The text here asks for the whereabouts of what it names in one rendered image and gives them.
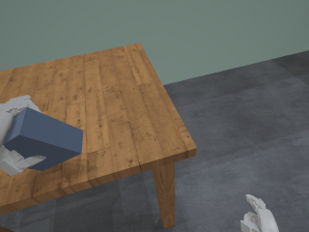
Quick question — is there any table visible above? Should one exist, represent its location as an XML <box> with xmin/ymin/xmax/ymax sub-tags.
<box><xmin>0</xmin><ymin>43</ymin><xmax>197</xmax><ymax>232</ymax></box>

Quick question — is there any robot right hand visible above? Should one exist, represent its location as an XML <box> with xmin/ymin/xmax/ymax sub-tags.
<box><xmin>240</xmin><ymin>194</ymin><xmax>279</xmax><ymax>232</ymax></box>

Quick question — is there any robot left hand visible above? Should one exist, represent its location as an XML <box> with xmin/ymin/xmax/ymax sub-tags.
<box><xmin>0</xmin><ymin>95</ymin><xmax>46</xmax><ymax>176</ymax></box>

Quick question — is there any sponge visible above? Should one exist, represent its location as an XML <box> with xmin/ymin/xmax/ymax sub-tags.
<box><xmin>2</xmin><ymin>107</ymin><xmax>84</xmax><ymax>171</ymax></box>

